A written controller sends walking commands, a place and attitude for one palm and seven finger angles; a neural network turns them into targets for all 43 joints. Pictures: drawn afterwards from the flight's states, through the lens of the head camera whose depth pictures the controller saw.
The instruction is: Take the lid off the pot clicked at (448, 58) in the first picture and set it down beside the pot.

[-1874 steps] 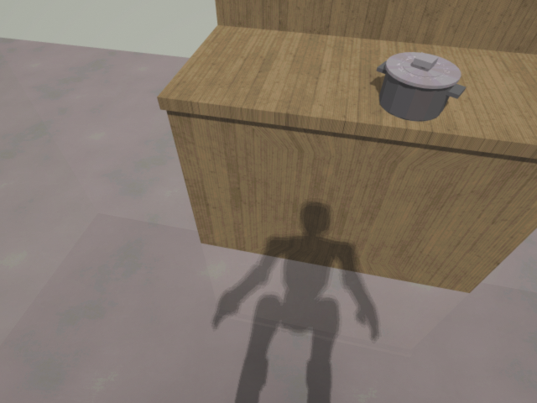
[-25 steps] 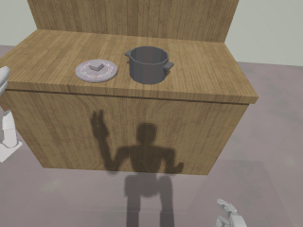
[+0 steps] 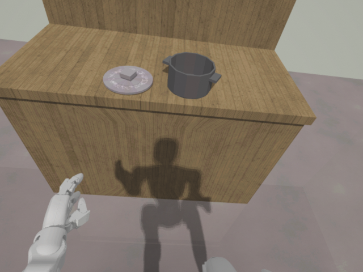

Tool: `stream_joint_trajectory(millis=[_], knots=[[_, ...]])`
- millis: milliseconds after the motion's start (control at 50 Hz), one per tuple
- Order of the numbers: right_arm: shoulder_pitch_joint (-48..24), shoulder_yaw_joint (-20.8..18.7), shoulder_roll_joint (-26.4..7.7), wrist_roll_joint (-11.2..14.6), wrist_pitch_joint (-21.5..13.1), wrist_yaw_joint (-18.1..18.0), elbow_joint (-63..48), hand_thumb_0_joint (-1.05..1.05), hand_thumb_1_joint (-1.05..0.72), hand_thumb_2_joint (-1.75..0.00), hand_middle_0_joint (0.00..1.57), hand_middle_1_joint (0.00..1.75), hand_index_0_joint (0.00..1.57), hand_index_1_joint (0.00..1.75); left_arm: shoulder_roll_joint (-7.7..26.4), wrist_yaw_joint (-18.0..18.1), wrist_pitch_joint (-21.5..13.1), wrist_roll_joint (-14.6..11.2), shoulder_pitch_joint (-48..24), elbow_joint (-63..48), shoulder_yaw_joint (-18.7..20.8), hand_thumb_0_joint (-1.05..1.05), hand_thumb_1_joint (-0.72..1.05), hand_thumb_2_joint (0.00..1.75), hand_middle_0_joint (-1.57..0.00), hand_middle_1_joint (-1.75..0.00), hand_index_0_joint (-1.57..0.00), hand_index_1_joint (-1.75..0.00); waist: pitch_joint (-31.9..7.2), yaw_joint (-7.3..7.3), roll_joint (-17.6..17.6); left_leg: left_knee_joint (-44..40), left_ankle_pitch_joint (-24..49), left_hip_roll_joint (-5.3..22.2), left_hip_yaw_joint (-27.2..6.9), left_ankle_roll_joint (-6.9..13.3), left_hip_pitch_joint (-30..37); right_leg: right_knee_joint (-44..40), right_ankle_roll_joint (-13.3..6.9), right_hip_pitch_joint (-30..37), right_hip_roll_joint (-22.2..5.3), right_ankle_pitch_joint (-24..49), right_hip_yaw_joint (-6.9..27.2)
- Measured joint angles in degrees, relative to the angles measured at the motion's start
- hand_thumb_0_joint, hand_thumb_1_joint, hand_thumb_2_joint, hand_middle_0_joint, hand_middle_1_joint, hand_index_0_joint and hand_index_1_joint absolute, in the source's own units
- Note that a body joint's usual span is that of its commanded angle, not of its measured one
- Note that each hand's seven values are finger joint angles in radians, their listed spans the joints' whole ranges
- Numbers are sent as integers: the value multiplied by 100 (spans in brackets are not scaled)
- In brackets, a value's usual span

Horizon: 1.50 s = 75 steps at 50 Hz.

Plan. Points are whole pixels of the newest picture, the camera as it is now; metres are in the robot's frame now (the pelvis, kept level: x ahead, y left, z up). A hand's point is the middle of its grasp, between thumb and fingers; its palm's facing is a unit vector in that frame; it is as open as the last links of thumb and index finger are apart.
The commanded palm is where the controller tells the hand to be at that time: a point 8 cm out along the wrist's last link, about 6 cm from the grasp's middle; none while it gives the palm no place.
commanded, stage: stop stepping back and stand still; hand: left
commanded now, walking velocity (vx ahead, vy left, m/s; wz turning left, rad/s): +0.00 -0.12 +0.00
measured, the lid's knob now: (128, 73) +0.77 +0.18 +0.02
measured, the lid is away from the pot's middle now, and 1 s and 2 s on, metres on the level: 0.23 0.23 0.23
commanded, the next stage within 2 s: let the arm hang, fingers relaxed in 0.10 s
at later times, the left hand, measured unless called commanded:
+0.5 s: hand out of the picture +0.14 +0.13 -0.18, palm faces -0.04 -0.97 -0.23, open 7.3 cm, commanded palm none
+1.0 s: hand out of the picture +0.14 +0.11 -0.19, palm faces +0.02 -0.98 -0.20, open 7.3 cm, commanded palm none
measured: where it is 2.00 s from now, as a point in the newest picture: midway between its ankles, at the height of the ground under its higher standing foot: outside the picture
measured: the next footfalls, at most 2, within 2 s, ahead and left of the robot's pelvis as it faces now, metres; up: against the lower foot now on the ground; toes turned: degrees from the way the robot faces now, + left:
right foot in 0.30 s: +0.06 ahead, -0.18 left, +0.00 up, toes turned +0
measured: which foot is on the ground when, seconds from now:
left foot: down 0.00-1.00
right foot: up 0.00-0.28, down 0.30-1.00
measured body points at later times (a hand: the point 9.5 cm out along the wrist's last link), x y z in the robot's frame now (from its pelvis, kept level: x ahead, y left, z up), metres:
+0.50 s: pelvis +0.08 -0.05 -0.01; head +0.11 -0.05 +0.44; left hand +0.14 +0.19 -0.17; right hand +0.02 -0.26 -0.16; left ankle +0.02 +0.04 -0.74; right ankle +0.02 -0.18 -0.74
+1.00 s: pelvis +0.10 -0.07 -0.01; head +0.12 -0.06 +0.44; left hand +0.14 +0.16 -0.17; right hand +0.09 -0.29 -0.17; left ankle +0.02 +0.04 -0.74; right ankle +0.02 -0.18 -0.74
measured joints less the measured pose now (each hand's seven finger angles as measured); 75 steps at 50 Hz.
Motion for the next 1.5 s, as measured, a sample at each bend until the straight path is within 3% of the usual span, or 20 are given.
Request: stream_joint_trajectory(millis=[80,140,180,260,300,320,340,400,460,560,680,1060,1500], knots=[[295,24,54,-1,114,-79,293,0,-91,-89,21,30,21,30,-248,-203,341,-43,91,1903,-508,1,91,90,-19,-29,-19,-30,58,-101,-542,-129,-1,-110,174,-43,73,48,124,-281,-66,652,145],[571,-37,-6,6,129,-157,557,0,-91,-89,21,30,21,30,-506,-351,374,-81,316,2834,-906,1,91,90,-19,-29,-19,-30,162,-101,-674,-216,-6,-86,199,-79,84,-769,109,-68,-156,695,-55],[780,-88,-33,5,147,-191,731,0,-91,-89,21,30,21,30,-643,-335,244,-242,389,3101,-875,-2,93,90,-20,-30,-20,-30,247,-68,-666,-248,-12,-60,132,-120,44,-1664,60,293,-192,557,-247],[1128,-147,-54,8,236,-214,1093,0,-91,-89,21,30,21,30,-502,-296,3,-178,249,3395,-896,-6,97,90,-20,-30,-20,-30,307,53,-502,-96,-148,-41,-18,-234,-79,-3253,-91,1282,-17,366,-461],[1264,-176,-27,35,265,-221,1220,0,-90,-89,21,30,21,30,-383,-246,-101,-187,283,3567,-891,-6,96,90,-20,-30,-20,-30,221,105,-521,109,-341,-132,49,-292,-138,-3940,-218,1877,23,585,-403],[1276,-188,-23,55,273,-220,1288,0,-90,-89,21,30,20,30,-347,-197,-162,-192,294,3684,-869,-5,95,90,-20,-30,-20,-30,185,169,-518,264,-471,-160,130,-317,-188,-4150,-214,2036,8,348,-318],[1193,-209,-47,74,296,-218,1372,1,-90,-89,20,30,20,30,-368,-137,-193,-195,269,3839,-852,-5,95,90,-20,-30,-20,-30,230,195,-370,401,-595,-79,153,-343,-187,-4122,-186,2063,89,232,-293],[1041,-240,-38,101,305,-200,1443,1,-91,-89,20,30,20,30,-430,-53,-238,-200,285,4161,-855,-3,93,90,-20,-30,-20,-30,312,91,18,531,-773,35,57,-390,-55,-4088,-175,2241,214,201,-370],[875,-206,105,116,308,-187,1525,0,-91,-89,20,30,20,30,-462,30,-273,-231,314,4362,-820,-1,92,90,-20,-30,-20,-30,301,100,128,469,-890,51,43,-403,168,-4124,-203,2452,229,105,-386],[458,-142,349,105,267,-252,1567,1,-91,-89,20,30,20,30,-574,92,-281,-277,267,4456,-795,0,91,90,-19,-30,-20,-30,340,242,122,300,-915,12,103,-405,448,-4068,-224,2615,186,-22,-337],[214,-250,179,122,308,-309,1717,3,-94,-89,21,30,21,30,-777,144,-301,-280,262,4478,-776,0,91,90,-20,-30,-20,-30,367,367,142,241,-1014,-14,123,-405,658,-4065,-213,2798,150,-172,-343],[-8,-283,120,123,318,-313,1795,0,-91,-89,20,30,20,30,-678,104,-279,-263,304,4653,-737,0,93,90,-20,-30,-20,-30,451,403,-1,44,-941,92,118,-505,916,-4250,-310,3041,248,-85,-356],[156,-207,283,142,279,-296,2047,0,-90,-89,20,30,20,30,-693,107,-291,-273,396,4878,-772,0,93,90,-20,-30,-20,-30,471,397,10,-180,-701,73,170,-464,960,-4497,-260,3083,222,181,-308]])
